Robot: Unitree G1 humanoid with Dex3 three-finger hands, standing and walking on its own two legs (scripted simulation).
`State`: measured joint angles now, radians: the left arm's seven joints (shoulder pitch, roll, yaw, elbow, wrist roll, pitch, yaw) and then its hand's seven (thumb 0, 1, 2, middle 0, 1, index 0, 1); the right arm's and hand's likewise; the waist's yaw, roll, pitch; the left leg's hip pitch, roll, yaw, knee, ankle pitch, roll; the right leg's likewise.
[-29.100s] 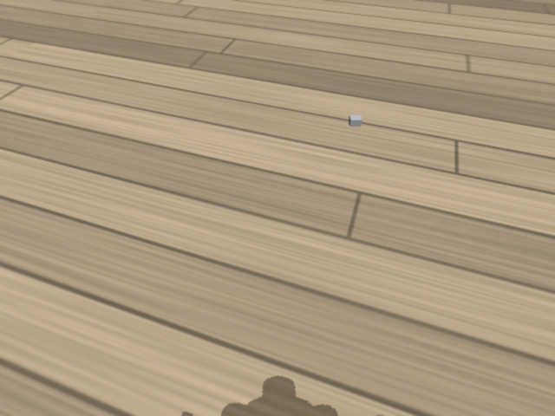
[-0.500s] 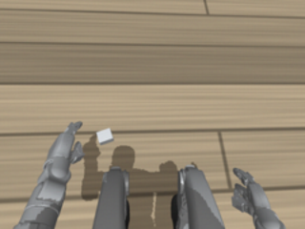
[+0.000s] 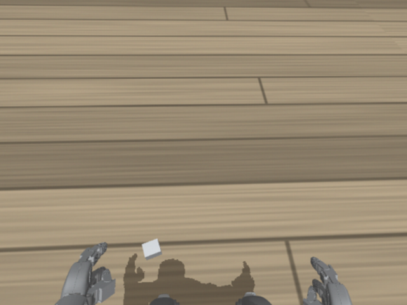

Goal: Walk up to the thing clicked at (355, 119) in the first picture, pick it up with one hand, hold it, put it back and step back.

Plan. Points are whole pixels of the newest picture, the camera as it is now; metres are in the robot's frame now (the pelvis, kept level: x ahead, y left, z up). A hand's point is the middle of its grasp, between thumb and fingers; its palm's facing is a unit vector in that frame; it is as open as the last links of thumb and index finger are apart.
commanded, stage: home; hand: left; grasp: from above
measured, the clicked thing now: (152, 249) +0.44 +0.21 -0.67
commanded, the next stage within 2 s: none
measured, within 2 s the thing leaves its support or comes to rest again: neither
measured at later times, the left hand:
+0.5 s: hand (104, 302) +0.16 +0.18 -0.02, palm faces +0.08 -0.98 -0.20, open 7.4 cm
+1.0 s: hand (101, 301) +0.17 +0.18 -0.02, palm faces +0.06 -0.98 -0.20, open 7.4 cm
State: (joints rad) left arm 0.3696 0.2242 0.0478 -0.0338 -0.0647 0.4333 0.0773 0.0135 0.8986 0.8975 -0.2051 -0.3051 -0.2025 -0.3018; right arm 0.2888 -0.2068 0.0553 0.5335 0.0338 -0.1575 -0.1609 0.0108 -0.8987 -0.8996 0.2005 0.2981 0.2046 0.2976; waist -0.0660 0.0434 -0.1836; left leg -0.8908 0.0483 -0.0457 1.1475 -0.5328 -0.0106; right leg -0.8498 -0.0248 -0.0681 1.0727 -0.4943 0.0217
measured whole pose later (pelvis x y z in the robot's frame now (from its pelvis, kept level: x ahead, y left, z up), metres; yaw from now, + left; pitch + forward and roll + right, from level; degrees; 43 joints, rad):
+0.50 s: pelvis +0.01 +0.00 +0.03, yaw +1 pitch +10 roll -3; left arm 0.50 0.22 0.03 -0.12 -0.05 0.44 0.02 0.01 0.90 0.90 -0.20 -0.30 -0.20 -0.30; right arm 0.27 -0.22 0.04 0.52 0.01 -0.23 -0.17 0.01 -0.90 -0.90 0.20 0.30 0.20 0.30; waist -0.03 0.04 -0.16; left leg -0.69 0.04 -0.05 1.01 -0.49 -0.01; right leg -0.64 -0.03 -0.08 0.94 -0.46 0.02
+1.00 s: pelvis +0.01 +0.00 +0.03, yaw +1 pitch +10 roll -3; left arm 0.50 0.22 0.03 -0.12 -0.05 0.44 0.02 0.01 0.90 0.90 -0.20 -0.30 -0.20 -0.30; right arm 0.29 -0.22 0.03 0.55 0.01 -0.24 -0.18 0.01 -0.90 -0.90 0.20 0.30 0.20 0.30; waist -0.04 0.04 -0.15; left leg -0.69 0.04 -0.04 1.01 -0.49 -0.01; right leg -0.64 -0.03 -0.07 0.93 -0.45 0.03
